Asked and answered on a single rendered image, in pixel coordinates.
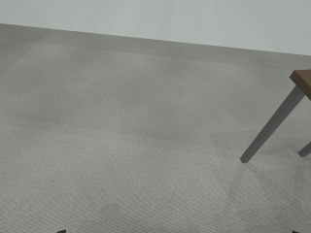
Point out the table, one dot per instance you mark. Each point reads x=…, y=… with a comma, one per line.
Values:
x=302, y=80

